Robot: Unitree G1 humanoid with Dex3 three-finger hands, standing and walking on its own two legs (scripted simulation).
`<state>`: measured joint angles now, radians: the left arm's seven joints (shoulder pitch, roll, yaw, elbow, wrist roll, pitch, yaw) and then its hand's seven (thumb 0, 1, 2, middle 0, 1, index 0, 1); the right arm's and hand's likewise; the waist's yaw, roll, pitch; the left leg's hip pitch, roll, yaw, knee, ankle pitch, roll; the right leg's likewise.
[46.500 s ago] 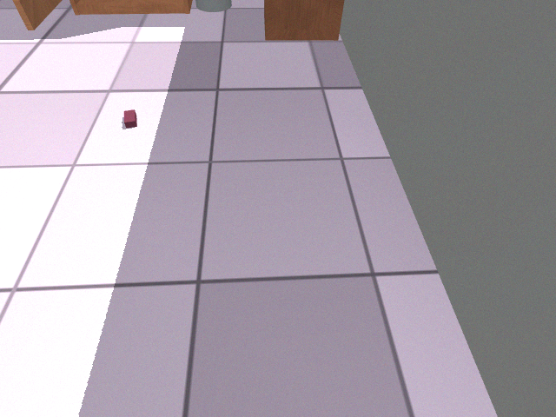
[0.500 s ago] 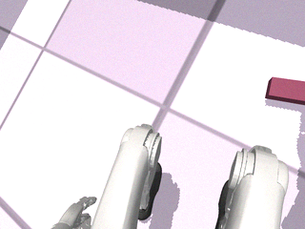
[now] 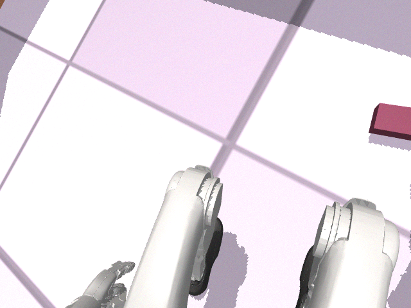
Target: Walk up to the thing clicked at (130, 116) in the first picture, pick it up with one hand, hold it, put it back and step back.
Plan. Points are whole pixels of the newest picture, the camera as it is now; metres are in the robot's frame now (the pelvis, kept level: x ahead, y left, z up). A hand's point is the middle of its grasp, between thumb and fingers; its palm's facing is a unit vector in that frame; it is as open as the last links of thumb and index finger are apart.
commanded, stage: rise first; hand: right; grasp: from above
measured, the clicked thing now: (404, 123) +0.50 -0.31 -0.30
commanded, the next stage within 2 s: approach in 1.22 s
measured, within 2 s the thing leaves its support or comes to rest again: neither
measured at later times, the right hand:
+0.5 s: hand out of the picture +0.45 -0.36 -0.19, palm faces -0.45 +0.09 -0.89, open 13.7 cm
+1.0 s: hand out of the picture +0.45 -0.36 -0.18, palm faces -0.46 +0.09 -0.89, open 13.4 cm
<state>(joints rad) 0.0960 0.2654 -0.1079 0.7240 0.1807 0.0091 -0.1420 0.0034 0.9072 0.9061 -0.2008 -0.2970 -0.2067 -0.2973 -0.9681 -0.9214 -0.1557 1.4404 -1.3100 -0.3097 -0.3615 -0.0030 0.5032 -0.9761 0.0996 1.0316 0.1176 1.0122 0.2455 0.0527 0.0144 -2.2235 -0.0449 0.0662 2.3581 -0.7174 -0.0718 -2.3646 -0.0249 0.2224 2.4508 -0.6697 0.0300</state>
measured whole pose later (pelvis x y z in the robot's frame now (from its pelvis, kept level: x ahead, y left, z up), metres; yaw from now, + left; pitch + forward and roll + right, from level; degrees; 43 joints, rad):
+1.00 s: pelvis +0.00 +0.00 +0.00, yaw +1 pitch +32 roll +12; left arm 0.11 0.28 -0.15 0.69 0.18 -0.01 -0.15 0.00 0.91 0.91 -0.20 -0.30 -0.21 -0.30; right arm -0.99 -0.95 -0.14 1.46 -1.30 -0.30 -0.35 0.00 0.41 -0.91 0.21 0.92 0.21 0.92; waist 0.27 0.05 0.04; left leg -2.22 -0.05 0.08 2.35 -0.70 -0.07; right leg -2.36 -0.02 0.24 2.45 -0.66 0.03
